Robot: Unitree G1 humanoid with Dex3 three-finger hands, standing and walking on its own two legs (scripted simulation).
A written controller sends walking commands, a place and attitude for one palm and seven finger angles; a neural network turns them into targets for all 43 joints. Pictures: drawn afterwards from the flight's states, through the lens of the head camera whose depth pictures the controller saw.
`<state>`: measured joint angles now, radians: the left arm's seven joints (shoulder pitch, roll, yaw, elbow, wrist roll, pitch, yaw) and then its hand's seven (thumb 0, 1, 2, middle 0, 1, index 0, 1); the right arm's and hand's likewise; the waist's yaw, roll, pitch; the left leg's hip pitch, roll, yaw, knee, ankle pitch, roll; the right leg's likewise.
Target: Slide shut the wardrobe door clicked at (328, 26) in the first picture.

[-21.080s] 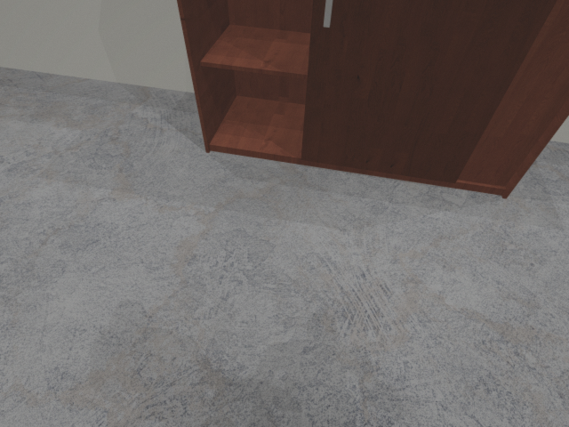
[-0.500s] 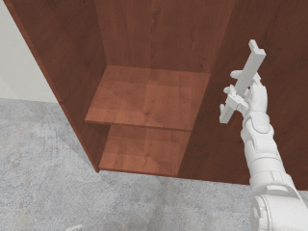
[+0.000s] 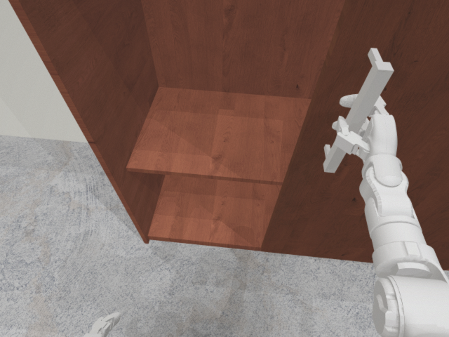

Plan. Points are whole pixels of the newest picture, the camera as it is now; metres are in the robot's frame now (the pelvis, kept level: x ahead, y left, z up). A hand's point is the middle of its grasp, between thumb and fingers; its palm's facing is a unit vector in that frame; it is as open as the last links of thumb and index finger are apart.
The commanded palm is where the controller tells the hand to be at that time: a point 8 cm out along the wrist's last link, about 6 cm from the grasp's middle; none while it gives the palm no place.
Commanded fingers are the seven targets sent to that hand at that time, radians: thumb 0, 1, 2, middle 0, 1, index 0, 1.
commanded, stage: step sideways, sliding the door along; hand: right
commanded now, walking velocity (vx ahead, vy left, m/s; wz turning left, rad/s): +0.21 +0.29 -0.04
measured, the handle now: (348, 118) +0.50 -0.20 +0.12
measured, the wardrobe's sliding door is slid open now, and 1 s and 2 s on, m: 0.52 0.47 0.35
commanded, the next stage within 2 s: none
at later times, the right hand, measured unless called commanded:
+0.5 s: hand (335, 131) +0.45 -0.16 +0.13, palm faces +0.33 +0.94 -0.12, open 6.2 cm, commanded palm +0.42 -0.13 +0.13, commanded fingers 0.00 -0.90 -0.90 0.45 1.40 0.45 1.40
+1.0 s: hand (310, 127) +0.46 -0.12 +0.12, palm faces +0.46 +0.89 -0.09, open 6.7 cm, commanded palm +0.42 -0.08 +0.13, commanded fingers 0.00 -0.90 -0.90 0.45 1.40 0.45 1.40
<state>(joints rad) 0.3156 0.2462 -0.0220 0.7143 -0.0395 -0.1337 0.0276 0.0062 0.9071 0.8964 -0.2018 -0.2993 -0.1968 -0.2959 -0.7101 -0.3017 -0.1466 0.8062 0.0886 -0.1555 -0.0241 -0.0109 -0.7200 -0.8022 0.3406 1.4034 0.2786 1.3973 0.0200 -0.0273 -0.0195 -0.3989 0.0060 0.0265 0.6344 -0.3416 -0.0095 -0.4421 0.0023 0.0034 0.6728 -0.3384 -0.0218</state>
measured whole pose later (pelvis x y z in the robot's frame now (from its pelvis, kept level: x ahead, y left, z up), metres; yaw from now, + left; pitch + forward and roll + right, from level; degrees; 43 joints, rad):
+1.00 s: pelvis +0.14 +0.12 +0.01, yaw -10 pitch +1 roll +0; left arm 0.03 0.26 0.05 0.57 -0.04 -0.07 0.03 0.01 0.91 0.90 -0.20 -0.30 -0.19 -0.30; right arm -0.28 -0.16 -0.09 -0.02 0.08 -0.04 -0.19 0.03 -0.71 -0.85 0.44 1.40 0.13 1.40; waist -0.09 -0.04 0.22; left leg -0.38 0.05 0.05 0.61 -0.20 -0.02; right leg -0.20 -0.16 -0.08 0.56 -0.24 0.05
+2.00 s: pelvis +0.13 +0.23 +0.00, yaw -3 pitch -2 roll +1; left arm 0.06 0.18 0.01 0.61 -0.03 -0.03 0.01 0.01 0.91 0.90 -0.20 -0.30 -0.20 -0.30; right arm -0.19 -0.17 -0.16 -0.07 0.07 -0.04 -0.22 0.02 -0.73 -0.83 0.45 1.40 0.19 1.40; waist -0.07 -0.01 0.22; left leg -0.29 0.00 0.06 0.59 -0.27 0.01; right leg -0.22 -0.23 -0.02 0.59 -0.29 0.06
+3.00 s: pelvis +0.08 +0.25 +0.00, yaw +0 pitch -2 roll +0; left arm 0.17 0.19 -0.01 0.68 -0.04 0.00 0.08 0.01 0.91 0.90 -0.20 -0.30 -0.20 -0.30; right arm -0.34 -0.22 -0.09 0.25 0.09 -0.04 -0.10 0.00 -0.70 -0.78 0.43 1.36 0.32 1.40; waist 0.00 -0.02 0.10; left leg -0.37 -0.04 0.01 0.56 -0.16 0.04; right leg -0.24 -0.25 -0.07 0.49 -0.21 0.07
